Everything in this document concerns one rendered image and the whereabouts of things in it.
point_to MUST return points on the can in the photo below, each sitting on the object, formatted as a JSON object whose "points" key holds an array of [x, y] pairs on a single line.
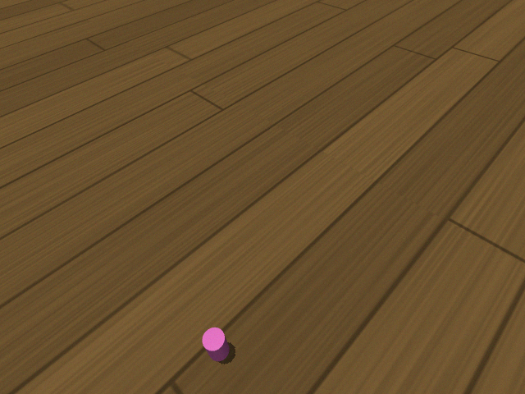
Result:
{"points": [[215, 343]]}

